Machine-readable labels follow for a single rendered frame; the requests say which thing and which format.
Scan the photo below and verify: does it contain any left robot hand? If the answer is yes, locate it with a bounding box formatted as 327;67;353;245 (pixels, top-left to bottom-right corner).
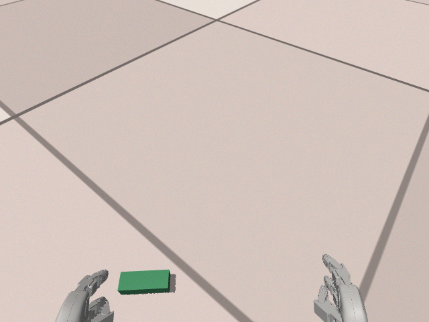
55;270;114;322

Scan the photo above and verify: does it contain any carton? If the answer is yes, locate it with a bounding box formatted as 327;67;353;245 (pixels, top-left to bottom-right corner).
117;270;170;294

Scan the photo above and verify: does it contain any right robot hand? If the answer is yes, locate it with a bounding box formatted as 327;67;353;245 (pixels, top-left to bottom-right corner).
314;254;368;322

